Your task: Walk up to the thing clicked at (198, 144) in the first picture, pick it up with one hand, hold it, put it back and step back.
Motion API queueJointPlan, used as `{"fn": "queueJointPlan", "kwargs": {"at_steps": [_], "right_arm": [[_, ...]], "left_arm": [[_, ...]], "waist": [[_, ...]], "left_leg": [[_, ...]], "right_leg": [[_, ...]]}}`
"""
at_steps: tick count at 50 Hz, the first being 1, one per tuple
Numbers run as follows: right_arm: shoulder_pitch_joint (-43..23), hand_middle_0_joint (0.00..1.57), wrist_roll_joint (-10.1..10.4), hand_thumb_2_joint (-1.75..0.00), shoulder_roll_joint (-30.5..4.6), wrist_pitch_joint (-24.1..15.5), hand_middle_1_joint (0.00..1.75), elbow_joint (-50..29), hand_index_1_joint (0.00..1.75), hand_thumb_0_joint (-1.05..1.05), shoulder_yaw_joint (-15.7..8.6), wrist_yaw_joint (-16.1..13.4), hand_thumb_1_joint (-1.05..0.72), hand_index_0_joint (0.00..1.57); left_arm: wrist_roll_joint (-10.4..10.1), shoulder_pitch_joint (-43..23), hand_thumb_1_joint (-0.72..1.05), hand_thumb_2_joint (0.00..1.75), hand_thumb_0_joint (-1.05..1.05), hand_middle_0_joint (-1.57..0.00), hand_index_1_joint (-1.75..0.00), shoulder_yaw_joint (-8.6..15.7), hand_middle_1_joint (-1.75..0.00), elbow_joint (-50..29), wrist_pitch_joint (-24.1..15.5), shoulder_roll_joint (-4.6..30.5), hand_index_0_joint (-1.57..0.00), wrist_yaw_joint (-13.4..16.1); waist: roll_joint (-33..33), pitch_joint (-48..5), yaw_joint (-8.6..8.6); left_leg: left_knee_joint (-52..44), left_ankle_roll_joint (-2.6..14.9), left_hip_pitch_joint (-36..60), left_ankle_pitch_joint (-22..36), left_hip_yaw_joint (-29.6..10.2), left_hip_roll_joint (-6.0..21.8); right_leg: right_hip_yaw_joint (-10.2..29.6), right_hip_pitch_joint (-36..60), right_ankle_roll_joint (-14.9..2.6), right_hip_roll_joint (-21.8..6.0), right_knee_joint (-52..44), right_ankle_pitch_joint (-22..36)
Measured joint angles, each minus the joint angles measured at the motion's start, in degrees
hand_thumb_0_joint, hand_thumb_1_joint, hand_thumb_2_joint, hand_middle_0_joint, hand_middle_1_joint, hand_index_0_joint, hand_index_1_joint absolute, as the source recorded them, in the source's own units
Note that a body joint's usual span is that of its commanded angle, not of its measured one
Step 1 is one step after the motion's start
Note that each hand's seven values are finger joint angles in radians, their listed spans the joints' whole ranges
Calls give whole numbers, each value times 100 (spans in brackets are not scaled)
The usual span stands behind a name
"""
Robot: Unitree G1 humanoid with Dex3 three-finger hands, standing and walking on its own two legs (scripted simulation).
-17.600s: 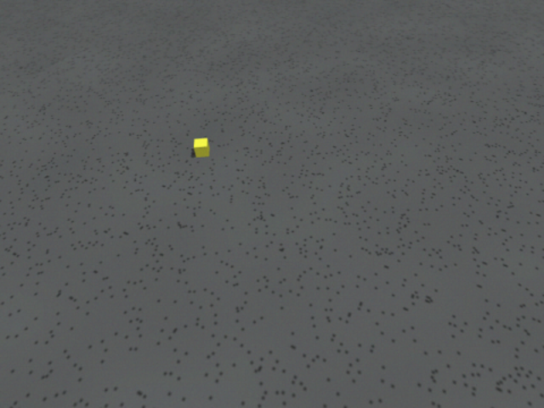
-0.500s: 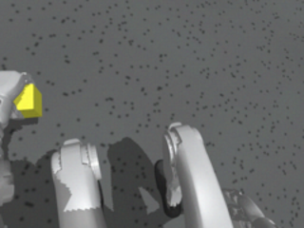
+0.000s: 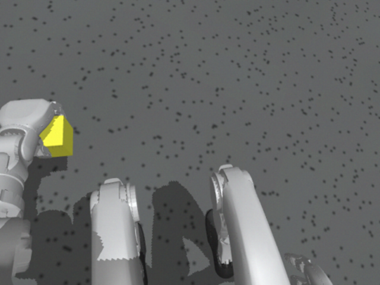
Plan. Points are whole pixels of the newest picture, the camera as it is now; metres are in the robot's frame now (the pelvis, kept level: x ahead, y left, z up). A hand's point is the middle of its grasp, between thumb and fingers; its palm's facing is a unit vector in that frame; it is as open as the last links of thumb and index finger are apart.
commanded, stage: lift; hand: left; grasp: from above
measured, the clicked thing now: (51, 137) +0.44 +0.30 -0.16
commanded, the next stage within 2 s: hold in 1.28 s
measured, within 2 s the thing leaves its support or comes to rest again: neither
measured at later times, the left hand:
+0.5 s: hand out of the picture +0.37 +0.28 +0.08, palm faces -0.41 -0.08 -0.91, open 9.8 cm
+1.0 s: hand out of the picture +0.35 +0.26 +0.23, palm faces -0.44 -0.08 -0.90, open 9.8 cm
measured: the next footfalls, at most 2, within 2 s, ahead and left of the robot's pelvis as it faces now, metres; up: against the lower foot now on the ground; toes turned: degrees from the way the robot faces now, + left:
none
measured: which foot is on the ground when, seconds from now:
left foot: down 0.00-1.00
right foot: down 0.00-1.00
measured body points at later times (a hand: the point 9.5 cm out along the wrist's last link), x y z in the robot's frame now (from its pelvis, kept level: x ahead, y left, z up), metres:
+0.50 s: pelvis +0.01 +0.00 +0.14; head +0.15 +0.03 +0.57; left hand +0.39 +0.28 +0.13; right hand +0.16 -0.26 +0.03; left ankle +0.09 +0.13 -0.35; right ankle +0.11 -0.14 -0.35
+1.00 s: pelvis +0.04 +0.00 +0.29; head +0.11 +0.01 +0.74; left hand +0.37 +0.26 +0.28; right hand +0.17 -0.26 +0.18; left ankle +0.09 +0.13 -0.35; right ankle +0.11 -0.14 -0.35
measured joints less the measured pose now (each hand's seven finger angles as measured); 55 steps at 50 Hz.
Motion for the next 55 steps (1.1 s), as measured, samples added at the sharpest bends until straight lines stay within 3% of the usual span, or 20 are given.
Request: {"fn": "queueJointPlan", "kwargs": {"at_steps": [18, 32, 40, 50, 55], "right_arm": [[-275, 20, 319, -90, -8, 118, 30, -294, 30, 1, -236, -408, -92, 20], [-237, 20, 526, -90, 160, 18, 30, -152, 30, 1, -166, -835, -91, 20], [19, 20, 551, -90, 180, -165, 30, -20, 30, 1, -194, -1004, -91, 20], [207, 20, 564, -90, 130, -247, 30, 170, 30, 1, -299, -1016, -91, 20], [269, 20, 575, -90, 125, -244, 30, 207, 30, 1, -335, -975, -91, 20]], "left_arm": [[-648, 1431, 1, 43, -2, -79, -38, -302, -40, -2036, 378, -430, -80, -588], [-841, 2275, 0, 44, -2, -80, -38, -601, -39, -2607, 786, -812, -81, -608], [-861, 2535, 1, 43, -2, -79, -38, -791, -40, -2367, 757, -1024, -80, -614], [-564, 2465, 1, 43, -2, -78, -39, -912, -40, -1833, 668, -1334, -80, -195], [-567, 2352, 2, 43, -2, -78, -39, -987, -40, -1633, 838, -1442, -79, -88]], "waist": [[10, -280, 383], [59, -226, 501], [36, -188, 518], [8, -44, 535], [7, 71, 544]], "left_leg": [[-1660, -17, 1847, 111, 182, 86], [-3770, -33, 4335, 468, 420, 152], [-4903, -55, 5613, 707, 506, 169], [-6074, -60, 6907, 997, 612, 172], [-6627, -54, 7480, 1160, 682, 163]], "right_leg": [[37, 1728, -52, -40, -1595, 170], [129, 4094, -115, -54, -3630, 567], [151, 5329, -145, -57, -4735, 816], [198, 6582, -155, -66, -5881, 1118], [243, 7124, -149, -78, -6412, 1285]]}}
